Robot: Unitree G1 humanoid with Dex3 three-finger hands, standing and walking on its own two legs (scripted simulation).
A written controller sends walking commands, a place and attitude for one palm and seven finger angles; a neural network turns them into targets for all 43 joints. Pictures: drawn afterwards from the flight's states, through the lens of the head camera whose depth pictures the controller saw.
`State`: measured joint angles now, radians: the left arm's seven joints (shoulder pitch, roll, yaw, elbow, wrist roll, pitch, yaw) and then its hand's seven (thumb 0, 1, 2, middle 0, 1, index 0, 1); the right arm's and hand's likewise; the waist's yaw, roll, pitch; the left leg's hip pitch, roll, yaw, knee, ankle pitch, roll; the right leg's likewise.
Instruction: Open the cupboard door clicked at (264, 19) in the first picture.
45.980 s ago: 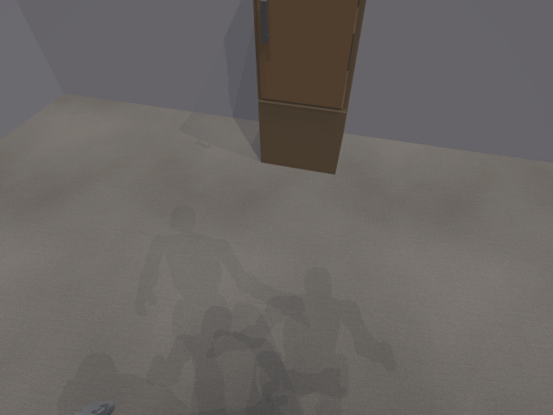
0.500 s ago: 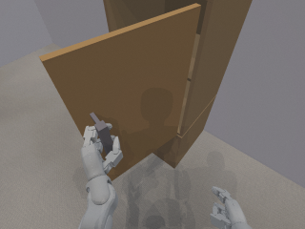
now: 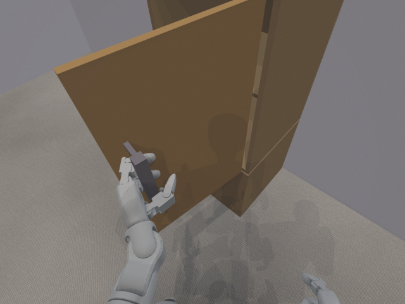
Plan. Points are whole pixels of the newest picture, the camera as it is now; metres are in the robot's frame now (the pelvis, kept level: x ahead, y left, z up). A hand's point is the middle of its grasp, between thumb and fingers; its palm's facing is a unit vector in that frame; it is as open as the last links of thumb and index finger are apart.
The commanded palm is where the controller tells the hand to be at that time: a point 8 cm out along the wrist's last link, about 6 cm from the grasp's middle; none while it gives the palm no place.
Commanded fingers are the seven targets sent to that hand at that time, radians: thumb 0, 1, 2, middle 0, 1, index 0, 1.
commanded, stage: open thumb and fingers to let go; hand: left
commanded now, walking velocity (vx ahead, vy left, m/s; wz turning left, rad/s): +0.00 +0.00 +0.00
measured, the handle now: (142, 174) +0.36 +0.14 +0.06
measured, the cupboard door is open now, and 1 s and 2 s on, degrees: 80 82 83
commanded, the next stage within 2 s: slide the hand sideways off the handle in 0.52 s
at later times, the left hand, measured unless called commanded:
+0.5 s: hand (161, 188) +0.32 +0.10 +0.06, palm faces +0.35 -0.94 +0.00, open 14.3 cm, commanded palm +0.28 +0.14 +0.06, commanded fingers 0.00 -0.50 0.30 -0.15 -0.30 -0.15 -0.30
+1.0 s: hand (156, 205) +0.29 +0.10 +0.06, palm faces -0.11 -0.99 +0.02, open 15.9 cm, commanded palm +0.26 +0.16 +0.06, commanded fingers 0.00 -0.50 0.30 -0.15 -0.30 -0.15 -0.30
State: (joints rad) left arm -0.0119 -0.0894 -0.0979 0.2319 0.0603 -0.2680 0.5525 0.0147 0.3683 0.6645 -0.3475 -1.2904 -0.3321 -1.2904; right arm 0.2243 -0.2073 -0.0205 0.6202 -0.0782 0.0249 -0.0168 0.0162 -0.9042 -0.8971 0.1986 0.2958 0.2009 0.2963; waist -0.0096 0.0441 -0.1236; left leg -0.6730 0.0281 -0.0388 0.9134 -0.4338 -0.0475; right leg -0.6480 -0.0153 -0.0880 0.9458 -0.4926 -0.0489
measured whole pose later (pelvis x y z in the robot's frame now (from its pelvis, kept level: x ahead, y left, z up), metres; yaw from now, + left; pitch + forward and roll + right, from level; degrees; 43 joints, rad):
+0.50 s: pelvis -0.02 +0.03 +0.00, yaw -1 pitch +10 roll -1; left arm -0.16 -0.11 -0.12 0.40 0.08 -0.30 0.60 -0.01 -0.49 0.30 -0.38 -0.83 -0.37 -0.84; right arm 0.19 -0.18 0.00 0.61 -0.08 0.02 0.01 0.02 -0.90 -0.90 0.20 0.30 0.20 0.30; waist -0.01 0.04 -0.12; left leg -0.72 0.02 -0.01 0.96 -0.42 -0.01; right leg -0.68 -0.02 -0.06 0.95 -0.45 -0.01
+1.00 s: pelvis -0.02 +0.06 +0.00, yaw -2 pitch +9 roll -1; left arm -0.05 0.02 -0.16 0.25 -0.05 -0.29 0.12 -0.01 -0.50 0.30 -0.21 -0.39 -0.23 -0.37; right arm 0.26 -0.22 0.02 0.53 -0.01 -0.02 0.01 0.02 -0.90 -0.90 0.20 0.30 0.20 0.30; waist -0.02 0.04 -0.10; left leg -0.70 0.01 0.02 0.97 -0.43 0.03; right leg -0.67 -0.04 -0.03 0.95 -0.44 0.02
